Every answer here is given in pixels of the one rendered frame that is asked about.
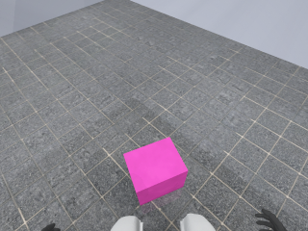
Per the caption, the carton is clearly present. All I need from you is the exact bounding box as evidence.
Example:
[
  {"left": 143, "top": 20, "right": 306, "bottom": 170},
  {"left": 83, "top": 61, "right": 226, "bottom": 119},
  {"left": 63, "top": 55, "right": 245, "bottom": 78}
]
[{"left": 123, "top": 137, "right": 188, "bottom": 205}]

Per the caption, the robot left thigh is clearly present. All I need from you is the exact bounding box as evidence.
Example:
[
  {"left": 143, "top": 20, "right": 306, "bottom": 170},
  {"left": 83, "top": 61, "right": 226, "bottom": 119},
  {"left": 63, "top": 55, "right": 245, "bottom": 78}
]
[{"left": 111, "top": 216, "right": 143, "bottom": 231}]

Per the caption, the robot right hand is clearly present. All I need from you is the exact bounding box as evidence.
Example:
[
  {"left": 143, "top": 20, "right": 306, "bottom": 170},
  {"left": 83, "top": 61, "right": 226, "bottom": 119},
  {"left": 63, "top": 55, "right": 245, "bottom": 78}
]
[{"left": 254, "top": 209, "right": 287, "bottom": 231}]

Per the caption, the robot thigh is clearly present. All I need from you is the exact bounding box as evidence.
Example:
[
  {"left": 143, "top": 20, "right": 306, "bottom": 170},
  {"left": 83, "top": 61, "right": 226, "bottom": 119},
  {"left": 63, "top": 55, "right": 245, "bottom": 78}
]
[
  {"left": 180, "top": 214, "right": 216, "bottom": 231},
  {"left": 111, "top": 216, "right": 143, "bottom": 231}
]

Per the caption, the robot right thigh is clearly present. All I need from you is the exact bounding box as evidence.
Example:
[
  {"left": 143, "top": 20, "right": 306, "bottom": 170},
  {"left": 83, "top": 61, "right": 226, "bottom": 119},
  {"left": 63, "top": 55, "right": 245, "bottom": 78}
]
[{"left": 180, "top": 214, "right": 216, "bottom": 231}]

